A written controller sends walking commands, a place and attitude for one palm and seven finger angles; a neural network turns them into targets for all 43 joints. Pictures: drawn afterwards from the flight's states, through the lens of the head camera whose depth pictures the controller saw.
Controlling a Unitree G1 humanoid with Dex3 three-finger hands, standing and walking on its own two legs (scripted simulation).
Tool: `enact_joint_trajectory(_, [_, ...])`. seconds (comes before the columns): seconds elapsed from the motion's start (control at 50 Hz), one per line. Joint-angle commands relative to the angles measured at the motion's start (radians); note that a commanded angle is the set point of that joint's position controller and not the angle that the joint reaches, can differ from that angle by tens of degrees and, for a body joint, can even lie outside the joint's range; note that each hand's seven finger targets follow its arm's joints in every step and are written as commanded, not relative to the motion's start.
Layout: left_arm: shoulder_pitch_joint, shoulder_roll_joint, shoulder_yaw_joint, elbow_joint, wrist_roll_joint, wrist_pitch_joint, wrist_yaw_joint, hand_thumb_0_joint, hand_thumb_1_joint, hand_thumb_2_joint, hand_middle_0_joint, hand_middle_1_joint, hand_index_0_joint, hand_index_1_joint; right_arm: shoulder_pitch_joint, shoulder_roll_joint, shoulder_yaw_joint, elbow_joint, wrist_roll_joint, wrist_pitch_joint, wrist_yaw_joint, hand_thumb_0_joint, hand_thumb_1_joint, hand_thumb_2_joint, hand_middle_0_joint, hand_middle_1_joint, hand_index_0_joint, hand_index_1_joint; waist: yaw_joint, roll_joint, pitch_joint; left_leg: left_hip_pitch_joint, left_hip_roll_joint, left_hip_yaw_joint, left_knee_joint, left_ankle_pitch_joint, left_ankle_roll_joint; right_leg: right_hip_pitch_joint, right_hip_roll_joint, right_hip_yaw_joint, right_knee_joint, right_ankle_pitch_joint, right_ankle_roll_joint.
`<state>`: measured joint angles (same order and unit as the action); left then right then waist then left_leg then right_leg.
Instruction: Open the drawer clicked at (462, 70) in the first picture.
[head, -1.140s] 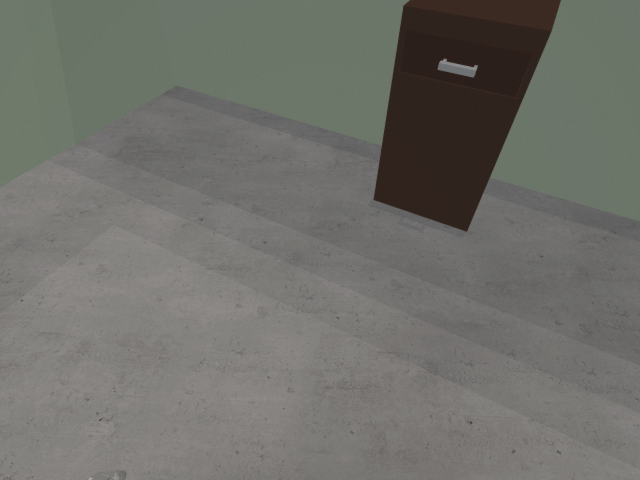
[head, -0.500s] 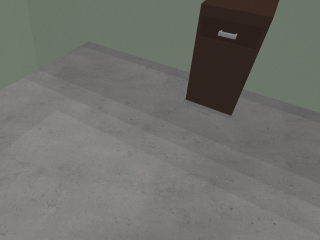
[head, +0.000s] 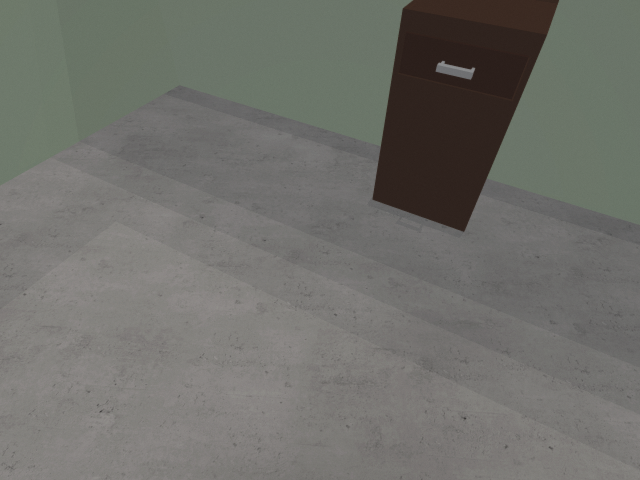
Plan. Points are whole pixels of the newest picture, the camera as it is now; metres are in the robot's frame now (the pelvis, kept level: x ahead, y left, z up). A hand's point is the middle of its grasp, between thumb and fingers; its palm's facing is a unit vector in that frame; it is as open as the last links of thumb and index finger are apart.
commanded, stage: look at it before walking up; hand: left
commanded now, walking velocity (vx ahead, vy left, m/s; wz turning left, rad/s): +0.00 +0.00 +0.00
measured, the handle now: (456, 68) +1.39 -0.39 -0.07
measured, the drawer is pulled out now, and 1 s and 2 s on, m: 0.00 0.00 0.00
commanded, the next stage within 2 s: walk to a spot facing it in 0.30 s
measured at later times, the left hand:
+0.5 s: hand out of the picture +0.08 +0.24 -0.16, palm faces -0.03 -0.95 -0.32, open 7.4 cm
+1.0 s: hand out of the picture +0.13 +0.12 -0.17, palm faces -0.14 -0.98 -0.16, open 7.4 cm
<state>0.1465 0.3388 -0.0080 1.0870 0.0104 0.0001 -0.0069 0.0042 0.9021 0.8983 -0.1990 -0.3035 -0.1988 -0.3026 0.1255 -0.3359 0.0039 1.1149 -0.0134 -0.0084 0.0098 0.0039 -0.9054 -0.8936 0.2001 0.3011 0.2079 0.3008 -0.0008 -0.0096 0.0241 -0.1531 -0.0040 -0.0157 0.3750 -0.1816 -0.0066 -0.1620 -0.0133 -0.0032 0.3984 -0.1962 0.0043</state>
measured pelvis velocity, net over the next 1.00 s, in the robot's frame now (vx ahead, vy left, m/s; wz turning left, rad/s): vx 0.14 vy -0.05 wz -0.20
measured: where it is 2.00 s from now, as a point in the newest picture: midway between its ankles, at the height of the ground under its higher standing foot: (376, 381)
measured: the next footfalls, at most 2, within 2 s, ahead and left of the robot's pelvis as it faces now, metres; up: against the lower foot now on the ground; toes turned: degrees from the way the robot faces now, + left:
left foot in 1.20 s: +0.42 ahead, +0.05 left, +0.00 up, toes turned -7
right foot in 1.72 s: +0.53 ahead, -0.28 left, +0.00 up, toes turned -38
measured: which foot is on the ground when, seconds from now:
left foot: down 0.00-0.78, up 0.80-1.00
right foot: down 0.00-1.00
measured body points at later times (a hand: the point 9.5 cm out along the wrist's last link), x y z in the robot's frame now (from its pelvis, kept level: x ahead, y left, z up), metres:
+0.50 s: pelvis +0.01 +0.00 +0.00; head +0.01 +0.00 +0.45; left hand +0.08 +0.29 -0.14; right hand +0.08 -0.30 -0.13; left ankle +0.02 +0.12 -0.74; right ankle +0.01 -0.12 -0.74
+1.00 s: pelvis +0.14 -0.05 +0.00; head +0.16 -0.06 +0.45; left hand +0.14 +0.17 -0.16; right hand +0.13 -0.29 -0.16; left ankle +0.21 +0.09 -0.68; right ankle +0.07 -0.12 -0.74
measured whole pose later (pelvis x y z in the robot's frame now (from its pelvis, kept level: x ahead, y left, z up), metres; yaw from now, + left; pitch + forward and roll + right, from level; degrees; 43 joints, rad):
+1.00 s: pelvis +0.14 -0.05 +0.00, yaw -12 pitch +1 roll +1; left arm 0.42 0.13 0.02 1.07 0.02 -0.06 0.00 0.00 0.90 0.90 -0.20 -0.30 -0.20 -0.30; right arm 0.23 -0.19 -0.05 1.06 -0.03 -0.01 0.02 0.01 -0.91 -0.89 0.20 0.30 0.20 0.30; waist 0.01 0.00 0.02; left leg -0.56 0.12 0.09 1.01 -0.25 -0.04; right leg -0.10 0.04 -0.02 0.39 -0.31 -0.06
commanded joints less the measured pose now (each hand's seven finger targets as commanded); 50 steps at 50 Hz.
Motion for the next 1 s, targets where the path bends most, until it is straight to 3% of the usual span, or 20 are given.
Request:
enact_joint_trajectory(0.0, [-0.046,0.207,0.042,-0.062,0.003,-0.026,0.017,0.000,0.900,0.900,-0.200,-0.300,-0.200,-0.300,-0.052,-0.209,-0.039,-0.065,0.006,-0.026,-0.017,0.000,-0.900,-0.900,0.200,0.300,0.200,0.300,0.004,0.014,-0.034,-0.012,0.115,-0.106,-0.071,0.053,0.037,0.004,-0.107,0.106,-0.088,0.027,-0.033])
enact_joint_trajectory(0.38, [-0.049,0.212,0.041,-0.058,0.002,-0.028,0.016,0.000,0.900,0.900,-0.200,-0.300,-0.200,-0.300,-0.058,-0.210,-0.036,-0.062,0.006,-0.024,-0.018,0.000,-0.900,-0.900,0.200,0.300,0.200,0.300,0.004,0.012,-0.045,0.008,0.117,-0.101,-0.070,0.086,0.033,0.019,-0.109,0.106,-0.093,0.064,-0.034])
enact_joint_trajectory(0.42, [0.018,0.092,0.018,-0.032,0.001,-0.007,0.019,0.000,0.900,0.900,-0.200,-0.300,-0.200,-0.300,0.003,-0.090,-0.009,-0.037,-0.002,-0.008,-0.016,0.000,-0.900,-0.900,0.200,0.300,0.200,0.300,0.004,0.001,-0.055,0.016,0.110,-0.063,-0.043,-0.019,0.013,0.002,-0.099,0.115,-0.089,-0.060,-0.022])
enact_joint_trajectory(0.46, [0.052,0.092,0.026,-0.038,0.007,0.010,0.009,0.000,0.900,0.900,-0.200,-0.300,-0.200,-0.300,0.038,-0.084,-0.016,-0.040,-0.009,0.003,-0.015,0.000,-0.900,-0.900,0.200,0.300,0.200,0.300,0.006,-0.008,0.011,-0.039,0.103,-0.045,-0.028,-0.238,0.015,-0.067,-0.084,0.149,-0.092,-0.265,-0.036])
enact_joint_trajectory(0.5, [0.071,0.097,0.039,-0.060,0.011,0.016,-0.003,0.000,0.900,0.900,-0.200,-0.300,-0.200,-0.300,0.054,-0.098,-0.028,-0.061,-0.012,0.005,-0.015,0.000,-0.900,-0.900,0.200,0.300,0.200,0.300,0.005,-0.009,0.073,-0.087,0.111,-0.049,-0.024,-0.374,0.026,-0.139,-0.062,0.179,-0.073,-0.375,-0.054])
enact_joint_trajectory(0.56, [0.096,0.069,0.055,-0.103,0.014,0.009,-0.015,0.000,0.900,0.900,-0.200,-0.300,-0.200,-0.300,0.113,-0.114,-0.048,-0.081,-0.011,-0.008,-0.019,0.000,-0.900,-0.900,0.200,0.300,0.200,0.300,-0.012,0.061,0.099,-0.051,0.175,-0.116,-0.049,-0.455,0.073,-0.246,-0.005,0.145,0.071,-0.366,-0.065])
enact_joint_trajectory(0.6, [0.081,0.016,0.057,-0.135,0.012,-0.005,-0.022,0.000,0.900,0.900,-0.200,-0.300,-0.200,-0.300,0.174,-0.147,-0.069,-0.082,-0.008,-0.023,-0.026,0.000,-0.900,-0.900,0.200,0.300,0.200,0.300,-0.034,0.180,0.085,0.052,0.314,-0.263,-0.141,-0.438,0.151,-0.357,0.054,0.012,0.307,-0.249,-0.038])
enact_joint_trajectory(0.62, [0.043,0.001,0.060,-0.159,0.011,-0.010,-0.025,0.000,0.900,0.900,-0.200,-0.300,-0.200,-0.300,0.198,-0.145,-0.076,-0.083,-0.006,-0.031,-0.026,0.000,-0.900,-0.900,0.200,0.300,0.200,0.300,-0.049,0.205,0.089,0.087,0.367,-0.281,-0.171,-0.357,0.191,-0.414,0.017,-0.011,0.395,-0.285,-0.027])
enact_joint_trajectory(0.64, [0.019,0.001,0.064,-0.176,0.011,-0.014,-0.027,0.000,0.900,0.900,-0.200,-0.300,-0.200,-0.300,0.205,-0.129,-0.078,-0.086,-0.006,-0.036,-0.026,0.000,-0.900,-0.900,0.200,0.300,0.200,0.300,-0.052,0.187,0.098,0.103,0.386,-0.271,-0.165,-0.274,0.208,-0.442,-0.017,-0.001,0.422,-0.314,-0.024])
enact_joint_trajectory(0.68, [0.042,-0.032,0.068,-0.177,0.011,-0.026,-0.033,0.000,0.900,0.900,-0.200,-0.300,-0.200,-0.300,0.190,-0.100,-0.073,-0.086,-0.013,-0.044,-0.028,0.000,-0.900,-0.900,0.200,0.300,0.200,0.300,-0.023,0.147,0.085,0.072,0.358,-0.148,-0.084,-0.036,0.177,-0.343,-0.040,-0.029,0.329,-0.300,-0.021])
enact_joint_trajectory(0.7, [0.121,-0.051,0.070,-0.149,0.011,-0.029,-0.036,0.000,0.900,0.900,-0.200,-0.300,-0.200,-0.300,0.155,-0.092,-0.072,-0.089,-0.013,-0.044,-0.030,0.000,-0.900,-0.900,0.200,0.300,0.200,0.300,0.018,0.133,0.051,0.012,0.316,-0.052,0.001,0.004,0.137,-0.196,-0.027,-0.063,0.230,-0.224,-0.024])
enact_joint_trajectory(0.72, [0.250,-0.049,0.076,-0.102,0.014,-0.032,-0.034,0.000,0.900,0.900,-0.200,-0.300,-0.200,-0.300,0.131,-0.077,-0.069,-0.092,-0.011,-0.042,-0.029,0.000,-0.900,-0.900,0.200,0.300,0.200,0.300,0.075,0.074,0.006,-0.097,0.245,0.042,0.176,-0.020,0.088,0.018,0.008,-0.090,0.106,-0.107,-0.032])
enact_joint_trajectory(0.74, [0.394,0.051,0.098,-0.058,0.021,-0.048,-0.020,0.000,0.900,0.900,-0.200,-0.300,-0.200,-0.300,0.115,-0.016,-0.058,-0.120,0.002,-0.044,-0.021,0.000,-0.900,-0.900,0.200,0.300,0.200,0.300,0.130,-0.194,-0.037,-0.354,0.129,0.160,0.501,-0.131,0.021,0.247,-0.164,0.207,-0.047,-0.171,-0.102])
enact_joint_trajectory(0.76, [0.494,0.123,0.110,-0.034,0.006,-0.054,-0.001,0.000,0.900,0.900,-0.200,-0.300,-0.200,-0.300,0.028,0.025,-0.046,-0.183,0.002,-0.056,-0.011,0.000,-0.900,-0.900,0.200,0.300,0.200,0.300,0.155,-0.334,-0.014,-0.569,0.053,0.162,0.712,-0.391,-0.004,0.285,-0.372,0.582,-0.190,-0.116,-0.203])
enact_joint_trajectory(0.78, [0.481,0.093,0.102,-0.037,0.001,-0.054,0.011,0.000,0.900,0.900,-0.200,-0.300,-0.200,-0.300,-0.020,-0.001,-0.057,-0.187,-0.002,-0.056,-0.012,0.000,-0.900,-0.900,0.200,0.300,0.200,0.300,0.148,-0.178,0.025,-0.592,0.098,0.051,0.781,-0.337,0.004,0.212,-0.373,0.607,-0.203,-0.162,-0.254])
enact_joint_trajectory(0.82, [0.366,0.026,0.085,-0.057,0.009,-0.057,0.017,0.000,0.900,0.900,-0.200,-0.300,-0.200,-0.300,-0.011,0.025,-0.061,-0.166,-0.010,-0.053,-0.005,0.000,-0.900,-0.900,0.200,0.300,0.200,0.300,0.083,-0.087,0.099,-0.598,0.143,0.027,0.803,-0.214,-0.004,0.095,-0.330,0.507,-0.214,-0.212,-0.252])
enact_joint_trajectory(0.84, [0.321,0.001,0.079,-0.066,0.012,-0.060,0.020,0.000,0.900,0.900,-0.200,-0.300,-0.200,-0.300,0.021,0.043,-0.065,-0.144,-0.013,-0.048,-0.001,0.000,-0.900,-0.900,0.200,0.300,0.200,0.300,0.049,-0.037,0.096,-0.557,0.153,0.034,0.774,-0.170,-0.014,0.059,-0.300,0.420,-0.208,-0.156,-0.236])
enact_joint_trajectory(0.86, [0.308,-0.019,0.075,-0.068,0.015,-0.066,0.020,0.000,0.900,0.900,-0.200,-0.300,-0.200,-0.300,0.046,0.062,-0.064,-0.135,-0.015,-0.042,0.001,0.000,-0.900,-0.900,0.200,0.300,0.200,0.300,0.031,-0.050,0.089,-0.530,0.150,0.050,0.743,-0.136,-0.024,0.035,-0.270,0.355,-0.205,-0.064,-0.220])
enact_joint_trajectory(0.9, [0.315,-0.027,0.074,-0.055,0.014,-0.075,0.019,0.000,0.900,0.900,-0.200,-0.300,-0.200,-0.300,0.066,0.083,-0.066,-0.134,-0.012,-0.032,0.005,0.000,-0.900,-0.900,0.200,0.300,0.200,0.300,0.013,-0.076,0.071,-0.512,0.141,0.074,0.687,-0.080,-0.037,0.040,-0.225,0.256,-0.198,0.065,-0.200])
enact_joint_trajectory(0.98, [0.354,-0.040,0.072,-0.025,0.014,-0.084,0.025,0.000,0.900,0.900,-0.200,-0.300,-0.200,-0.300,0.001,0.106,-0.066,-0.169,-0.009,-0.034,0.017,0.000,-0.900,-0.900,0.200,0.300,0.200,0.300,0.028,-0.092,0.075,-0.528,0.130,0.102,0.553,-0.003,-0.039,0.086,-0.190,0.190,-0.190,0.193,-0.187])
